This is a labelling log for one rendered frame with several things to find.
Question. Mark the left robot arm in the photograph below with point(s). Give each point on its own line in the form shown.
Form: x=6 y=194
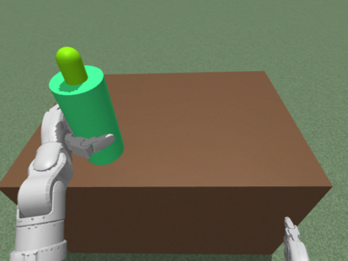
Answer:
x=41 y=206

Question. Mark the bottle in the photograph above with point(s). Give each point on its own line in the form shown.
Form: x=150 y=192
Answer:
x=82 y=95

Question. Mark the right robot hand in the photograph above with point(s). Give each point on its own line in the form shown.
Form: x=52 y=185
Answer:
x=294 y=249

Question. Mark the left robot hand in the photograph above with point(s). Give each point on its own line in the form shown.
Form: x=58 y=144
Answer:
x=55 y=128

